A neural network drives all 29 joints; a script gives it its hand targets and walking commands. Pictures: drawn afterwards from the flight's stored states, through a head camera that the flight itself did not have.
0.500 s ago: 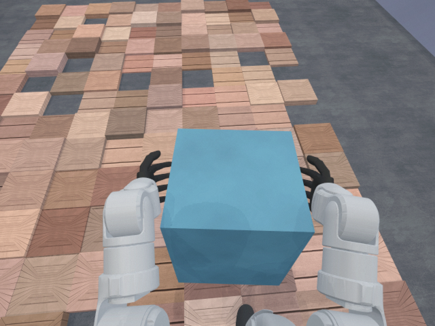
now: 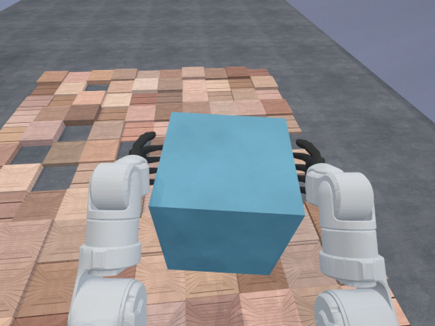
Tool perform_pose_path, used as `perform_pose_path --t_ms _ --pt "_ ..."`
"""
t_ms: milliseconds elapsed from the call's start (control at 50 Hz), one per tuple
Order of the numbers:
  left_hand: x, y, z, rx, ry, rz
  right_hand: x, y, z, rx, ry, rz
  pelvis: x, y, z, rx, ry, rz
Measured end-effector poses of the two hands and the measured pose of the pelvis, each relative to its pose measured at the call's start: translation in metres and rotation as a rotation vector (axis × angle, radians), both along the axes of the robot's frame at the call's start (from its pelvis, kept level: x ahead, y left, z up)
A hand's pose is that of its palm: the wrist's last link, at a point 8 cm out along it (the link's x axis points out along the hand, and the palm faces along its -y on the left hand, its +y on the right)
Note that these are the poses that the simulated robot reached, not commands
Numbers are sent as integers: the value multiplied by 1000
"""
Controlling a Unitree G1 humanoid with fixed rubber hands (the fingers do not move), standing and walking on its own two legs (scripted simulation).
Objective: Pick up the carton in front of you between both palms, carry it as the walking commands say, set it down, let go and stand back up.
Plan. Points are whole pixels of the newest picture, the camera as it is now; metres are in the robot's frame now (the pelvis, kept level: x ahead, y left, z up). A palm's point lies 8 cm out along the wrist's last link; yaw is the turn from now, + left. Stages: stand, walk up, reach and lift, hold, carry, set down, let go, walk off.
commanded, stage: carry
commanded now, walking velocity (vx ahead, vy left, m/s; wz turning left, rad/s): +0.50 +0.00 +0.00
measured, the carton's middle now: (223, 198) +0.35 -0.01 +0.08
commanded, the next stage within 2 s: none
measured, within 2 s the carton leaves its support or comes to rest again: neither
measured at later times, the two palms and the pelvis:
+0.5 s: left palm (149, 134) +0.54 +0.16 +0.09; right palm (268, 128) +0.57 -0.13 +0.08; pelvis +0.24 -0.01 +0.02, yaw +2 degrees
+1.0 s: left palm (145, 89) +0.63 +0.18 +0.16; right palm (264, 90) +0.63 -0.12 +0.15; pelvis +0.30 +0.02 +0.01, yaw +0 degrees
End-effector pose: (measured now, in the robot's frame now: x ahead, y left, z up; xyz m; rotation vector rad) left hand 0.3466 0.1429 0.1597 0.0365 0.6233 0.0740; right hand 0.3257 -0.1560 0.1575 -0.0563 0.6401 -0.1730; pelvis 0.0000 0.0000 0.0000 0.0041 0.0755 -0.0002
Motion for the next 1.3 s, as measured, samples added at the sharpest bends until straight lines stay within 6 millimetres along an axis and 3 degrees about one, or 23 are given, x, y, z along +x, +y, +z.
perform_pose_path --t_ms 100,180,260,340,420,500,620,760,860,1040,1160,1300 --pt "78 -8 19 -5 23 -13 72 -8 19 14 22 -23 57 2 5 -9 17 0" --pt "136 -14 19 -30 33 12 133 -14 19 43 29 -38 109 -4 2 -13 17 2" --pt "184 -18 0 -31 37 64 194 -19 -2 87 31 -26 162 -14 -11 -20 0 15" --pt "200 -8 -35 -36 117 146 231 -9 -36 141 116 -8 189 -17 0 -19 17 32" --pt "194 7 -62 -94 155 246 240 9 -62 183 158 9 216 -20 14 0 40 46" --pt "191 21 -71 -94 138 261 240 23 -74 186 141 21 240 -14 20 3 42 40" --pt "210 30 -69 -83 95 188 248 31 -62 90 91 45 277 4 17 2 18 30" --pt "231 29 -49 -60 45 132 255 30 -47 90 38 12 309 16 14 1 -10 16" --pt "250 29 -30 -19 19 87 267 29 -31 71 13 16 313 20 12 -1 -43 11" --pt "290 37 1 48 78 53 314 37 2 16 75 71 301 23 14 -2 -53 7" --pt "301 41 1 43 123 58 326 41 4 16 119 75 296 24 14 -2 -46 8" --pt "300 41 -14 26 157 65 323 40 -12 28 153 62 295 24 13 -3 -40 7"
